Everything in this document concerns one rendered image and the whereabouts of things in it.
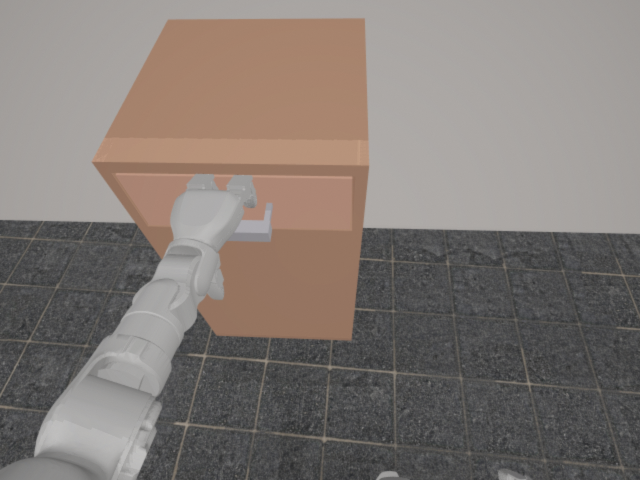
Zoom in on robot left hand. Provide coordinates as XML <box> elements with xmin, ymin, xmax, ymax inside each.
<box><xmin>170</xmin><ymin>174</ymin><xmax>257</xmax><ymax>300</ymax></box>

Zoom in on cabinet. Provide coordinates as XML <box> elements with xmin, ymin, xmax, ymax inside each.
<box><xmin>92</xmin><ymin>18</ymin><xmax>369</xmax><ymax>341</ymax></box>

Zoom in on left robot upper arm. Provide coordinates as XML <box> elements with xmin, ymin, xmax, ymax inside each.
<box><xmin>0</xmin><ymin>375</ymin><xmax>162</xmax><ymax>480</ymax></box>

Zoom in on handle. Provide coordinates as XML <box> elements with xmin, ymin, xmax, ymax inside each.
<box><xmin>227</xmin><ymin>203</ymin><xmax>273</xmax><ymax>242</ymax></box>

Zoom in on drawer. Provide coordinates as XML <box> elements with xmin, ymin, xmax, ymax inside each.
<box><xmin>116</xmin><ymin>173</ymin><xmax>352</xmax><ymax>229</ymax></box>

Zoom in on left robot forearm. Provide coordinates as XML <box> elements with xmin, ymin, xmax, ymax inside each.
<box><xmin>34</xmin><ymin>239</ymin><xmax>218</xmax><ymax>457</ymax></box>

